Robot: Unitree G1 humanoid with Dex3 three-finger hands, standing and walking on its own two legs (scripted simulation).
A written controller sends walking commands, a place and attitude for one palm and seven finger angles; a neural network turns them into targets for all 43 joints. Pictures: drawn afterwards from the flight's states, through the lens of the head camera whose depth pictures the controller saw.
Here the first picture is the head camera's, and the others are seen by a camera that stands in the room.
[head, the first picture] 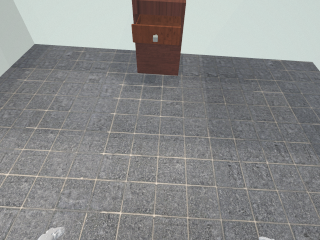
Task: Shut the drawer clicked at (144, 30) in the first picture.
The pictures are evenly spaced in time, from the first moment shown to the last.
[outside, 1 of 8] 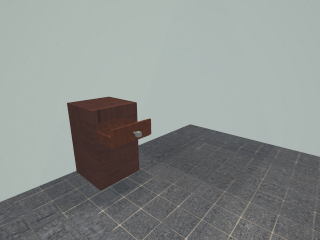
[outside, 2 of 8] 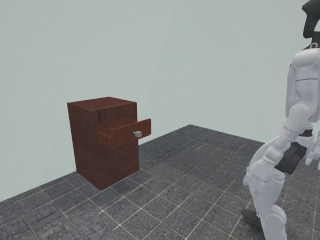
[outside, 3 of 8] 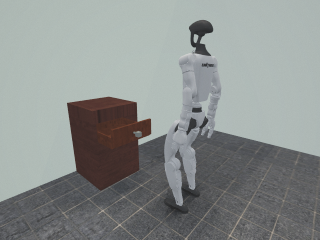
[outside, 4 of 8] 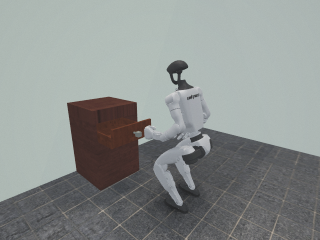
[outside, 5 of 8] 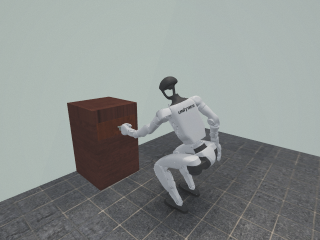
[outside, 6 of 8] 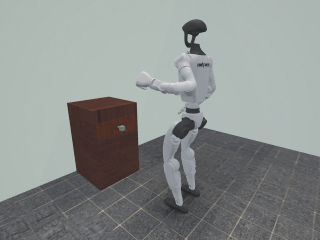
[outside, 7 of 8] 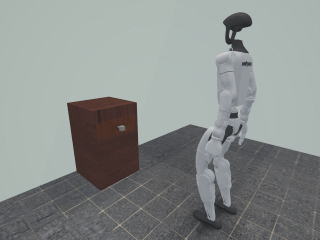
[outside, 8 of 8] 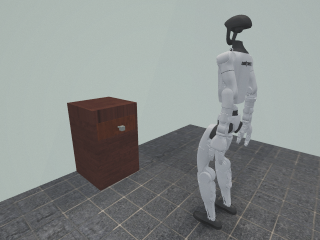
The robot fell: no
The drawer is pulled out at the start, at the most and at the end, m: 0.21 0.21 0.00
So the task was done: yes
